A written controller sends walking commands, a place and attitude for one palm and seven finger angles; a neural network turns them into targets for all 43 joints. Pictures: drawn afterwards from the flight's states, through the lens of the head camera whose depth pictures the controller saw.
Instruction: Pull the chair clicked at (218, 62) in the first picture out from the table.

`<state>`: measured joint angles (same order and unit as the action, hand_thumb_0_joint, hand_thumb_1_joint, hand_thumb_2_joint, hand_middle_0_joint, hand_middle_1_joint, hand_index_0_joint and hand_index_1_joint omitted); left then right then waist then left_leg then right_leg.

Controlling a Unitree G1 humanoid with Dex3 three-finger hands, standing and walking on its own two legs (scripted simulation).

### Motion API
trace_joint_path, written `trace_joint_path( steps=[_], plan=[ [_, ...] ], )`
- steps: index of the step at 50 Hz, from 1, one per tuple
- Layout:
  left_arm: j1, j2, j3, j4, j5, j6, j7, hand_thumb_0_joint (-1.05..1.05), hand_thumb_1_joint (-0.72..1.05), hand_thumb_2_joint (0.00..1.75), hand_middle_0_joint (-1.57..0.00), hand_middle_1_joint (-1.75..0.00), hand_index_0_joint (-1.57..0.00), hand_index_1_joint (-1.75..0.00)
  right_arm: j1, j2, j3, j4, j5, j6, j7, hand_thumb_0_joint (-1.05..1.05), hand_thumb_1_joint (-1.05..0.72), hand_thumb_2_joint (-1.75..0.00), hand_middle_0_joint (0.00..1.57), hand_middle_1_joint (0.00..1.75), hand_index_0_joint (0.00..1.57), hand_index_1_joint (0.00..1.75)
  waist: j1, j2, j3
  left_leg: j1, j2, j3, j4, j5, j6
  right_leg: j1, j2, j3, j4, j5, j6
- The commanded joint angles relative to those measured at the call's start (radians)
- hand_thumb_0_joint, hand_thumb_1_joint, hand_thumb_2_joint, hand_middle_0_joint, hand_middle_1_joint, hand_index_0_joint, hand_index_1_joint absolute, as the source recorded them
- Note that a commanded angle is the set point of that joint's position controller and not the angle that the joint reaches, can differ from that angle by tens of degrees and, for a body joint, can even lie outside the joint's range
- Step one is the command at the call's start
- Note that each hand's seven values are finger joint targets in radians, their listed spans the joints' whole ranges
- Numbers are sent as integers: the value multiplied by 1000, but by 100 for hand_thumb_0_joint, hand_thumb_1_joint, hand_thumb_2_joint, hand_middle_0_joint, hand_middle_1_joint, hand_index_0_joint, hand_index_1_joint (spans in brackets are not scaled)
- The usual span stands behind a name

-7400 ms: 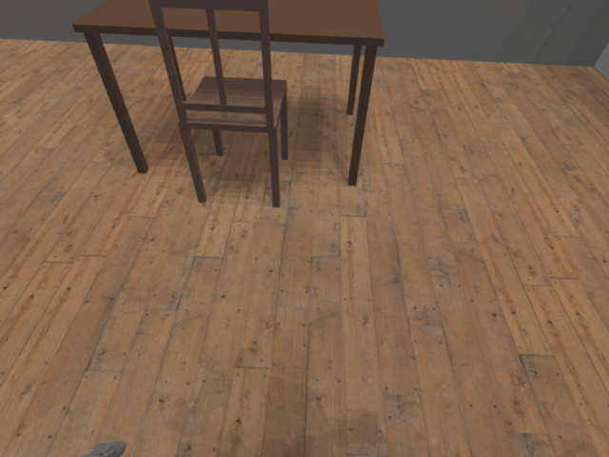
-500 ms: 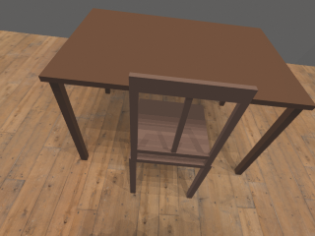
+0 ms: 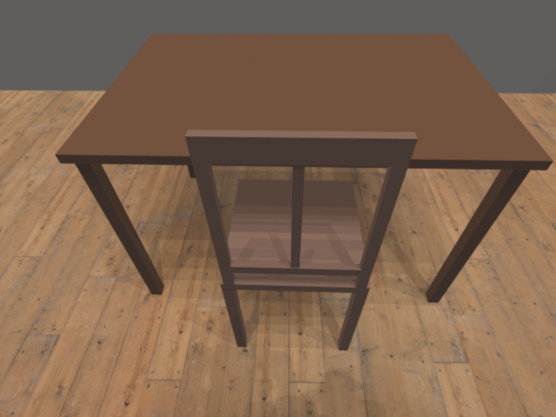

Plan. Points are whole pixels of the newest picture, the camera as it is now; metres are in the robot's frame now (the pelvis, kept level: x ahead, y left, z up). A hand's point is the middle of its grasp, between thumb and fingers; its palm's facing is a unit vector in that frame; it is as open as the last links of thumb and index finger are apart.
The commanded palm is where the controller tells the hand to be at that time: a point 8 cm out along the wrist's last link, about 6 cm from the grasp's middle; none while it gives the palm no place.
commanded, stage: look again from close up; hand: left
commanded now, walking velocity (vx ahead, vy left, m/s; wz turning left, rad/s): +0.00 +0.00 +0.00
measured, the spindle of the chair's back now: (296, 222) +0.52 -0.02 -0.07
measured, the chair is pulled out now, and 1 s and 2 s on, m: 0.00 0.00 0.00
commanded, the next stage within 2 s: shuffle to correct the standing spot in 0.92 s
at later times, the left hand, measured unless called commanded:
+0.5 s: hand out of the picture +0.00 +0.16 -0.17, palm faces +0.03 -0.98 -0.19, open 7.4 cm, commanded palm none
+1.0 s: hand out of the picture +0.01 +0.19 -0.17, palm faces +0.01 -0.98 -0.21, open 7.4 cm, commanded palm none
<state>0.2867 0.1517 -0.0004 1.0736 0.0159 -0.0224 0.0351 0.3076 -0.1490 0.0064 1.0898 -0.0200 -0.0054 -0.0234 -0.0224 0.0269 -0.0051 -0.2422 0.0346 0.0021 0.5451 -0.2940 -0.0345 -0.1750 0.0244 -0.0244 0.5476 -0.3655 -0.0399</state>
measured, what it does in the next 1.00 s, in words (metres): stands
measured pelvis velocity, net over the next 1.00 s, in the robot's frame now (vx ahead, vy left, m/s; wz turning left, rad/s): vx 0.02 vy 0.01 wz -0.01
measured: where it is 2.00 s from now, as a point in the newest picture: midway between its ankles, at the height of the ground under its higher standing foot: outside the picture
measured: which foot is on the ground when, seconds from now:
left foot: down 0.00-1.00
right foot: down 0.00-1.00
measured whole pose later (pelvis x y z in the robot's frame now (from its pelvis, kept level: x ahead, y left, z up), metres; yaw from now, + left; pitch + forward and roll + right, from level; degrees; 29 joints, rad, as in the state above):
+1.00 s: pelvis +0.02 +0.01 +0.01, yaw -1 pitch -1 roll +1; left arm 0.30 0.16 0.00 1.12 0.01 -0.02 0.04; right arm 0.26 -0.15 0.02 1.15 -0.01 -0.02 -0.03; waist 0.00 -0.01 0.02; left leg -0.15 0.01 0.03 0.42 -0.25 -0.02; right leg -0.10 0.00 0.00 0.44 -0.33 -0.02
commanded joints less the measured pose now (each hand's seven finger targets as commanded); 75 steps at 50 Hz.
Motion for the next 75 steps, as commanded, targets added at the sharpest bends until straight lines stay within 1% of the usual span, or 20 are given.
trace_joint_path(
  steps=[1,6,11,25,34,35,44,51,53,56,60,63,66,67,69,71,72,73,74,75],
  plan=[
    [63,111,17,-24,-4,-21,6,0,90,90,-20,-30,-20,-30,38,-73,-11,-32,7,-20,-2,0,-90,-90,20,30,20,30,11,-72,84,27,33,-13,-85,165,45,-81,-115,111,-167,247,-8],
    [82,119,18,-13,-6,-26,8,0,90,90,-20,-30,-20,-30,22,-84,-8,-16,11,-26,-6,0,-90,-90,20,30,20,30,19,-71,15,60,39,-5,-86,241,42,2,-123,100,-139,457,1],
    [97,122,18,1,-5,-24,10,0,90,90,-20,-30,-20,-30,-4,-85,-7,-4,13,-23,-11,0,-90,-90,20,30,20,30,24,-51,30,70,41,4,-89,253,38,16,-128,100,-142,534,6],
    [103,111,13,20,-2,-15,8,0,90,90,-20,-30,-20,-30,-32,-89,-6,12,16,-19,-15,0,-90,-90,20,30,20,30,29,-37,77,96,53,-6,-134,252,44,-8,-116,93,-179,427,11],
    [96,114,13,21,-4,-14,7,0,90,90,-20,-30,-20,-30,-20,-107,-6,12,13,-25,-16,0,-90,-90,20,30,20,30,30,-26,28,123,58,-21,-143,316,49,17,-121,86,-163,427,11],
    [96,113,13,21,-3,-13,7,0,90,90,-20,-30,-20,-30,-24,-99,-5,14,15,-25,-16,0,-90,-90,20,30,20,30,33,-34,58,109,58,-17,-152,295,51,8,-118,83,-172,406,12],
    [93,115,13,23,-5,-13,9,0,90,90,-20,-30,-20,-30,-6,-104,-5,20,13,-27,-16,0,-90,-90,20,30,20,30,32,-37,33,126,58,-24,-153,338,53,23,-124,83,-160,439,12],
    [89,108,13,26,-3,-8,7,0,90,90,-20,-30,-20,-30,3,-95,-3,26,13,-25,-15,0,-90,-90,20,30,20,30,32,-31,77,104,53,-31,-180,274,55,-1,-118,83,-182,326,15],
    [96,100,14,35,-2,-5,4,0,90,90,-20,-30,-20,-30,14,-93,-4,38,10,-23,-13,0,-90,-90,20,30,20,30,31,-46,67,110,53,-28,-173,177,59,-4,-109,72,-178,209,12],
    [95,93,17,34,5,5,-4,0,90,90,-20,-30,-20,-30,23,-102,-16,39,4,-13,-8,0,-90,-90,20,30,20,30,24,-34,136,71,51,-41,-186,-47,71,-83,-90,68,-175,-48,1],
    [104,84,24,27,8,5,-14,0,90,90,-20,-30,-20,-30,44,-100,-25,35,3,-12,-6,0,-90,-90,20,30,20,30,22,18,189,17,80,-93,-227,-168,96,-122,-65,38,-121,-91,-7],
    [132,73,26,32,8,-3,-15,0,90,90,-20,-30,-20,-30,53,-103,-28,28,2,-24,-9,0,-90,-90,20,30,20,30,30,25,155,21,95,-106,-182,-38,111,-97,-67,30,-81,12,-14],
    [176,81,33,52,6,-13,-12,0,90,90,-20,-30,-20,-30,46,-78,-25,26,4,-36,-15,0,-90,-90,20,30,20,30,40,-59,113,7,57,-22,-45,168,98,-24,-103,70,-93,206,-30],
    [201,95,39,64,5,-16,-8,0,90,90,-20,-30,-20,-30,38,-66,-23,19,3,-39,-18,0,-90,-90,20,30,20,30,46,-114,85,-26,32,19,22,198,86,42,-125,100,-95,350,-40],
    [253,112,47,81,1,-21,4,0,90,90,-20,-30,-20,-30,6,-42,-16,4,5,-41,-23,0,-90,-90,20,30,20,30,61,-197,55,-121,-11,81,117,97,55,173,-195,167,-89,783,-67],
    [249,95,38,84,2,-22,14,0,90,90,-20,-30,-20,-30,-17,-25,-10,2,10,-34,-30,0,-90,-90,20,30,20,30,52,-181,73,-127,-12,75,79,-74,41,193,-223,158,-39,1158,-77],
    [207,91,31,74,0,-23,18,0,90,90,-20,-30,-20,-30,21,-20,-9,18,14,-33,-34,0,-90,-90,20,30,20,30,17,-139,52,-39,-14,75,-18,12,43,158,-201,114,11,1243,-55],
    [169,92,27,60,-7,-22,18,0,90,90,-20,-30,-20,-30,79,-35,-12,44,12,-37,-36,0,-90,-90,20,30,20,30,-13,-69,19,94,-3,70,-78,344,54,95,-151,59,81,1215,-16],
    [146,85,26,41,-13,-22,19,0,90,90,-20,-30,-20,-30,141,-73,-21,65,9,-42,-42,0,-90,-90,20,30,20,30,-29,16,-32,235,45,41,-6,720,80,11,-113,28,134,1034,14],
    [122,67,26,27,-18,-22,24,0,90,90,-20,-30,-20,-30,175,-90,-27,76,12,-39,-48,0,-90,-90,20,30,20,30,-36,91,-40,321,104,2,10,978,108,-70,-80,6,145,757,27]
  ],
)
